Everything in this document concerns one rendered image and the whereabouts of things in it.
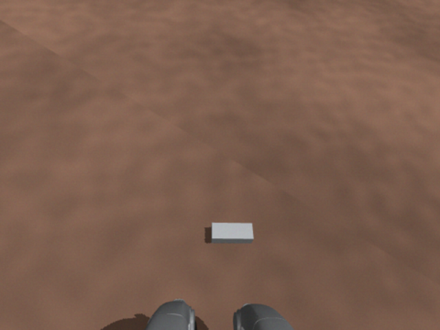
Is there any carton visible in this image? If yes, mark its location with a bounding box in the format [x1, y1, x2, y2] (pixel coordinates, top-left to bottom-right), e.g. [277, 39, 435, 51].
[211, 223, 254, 243]

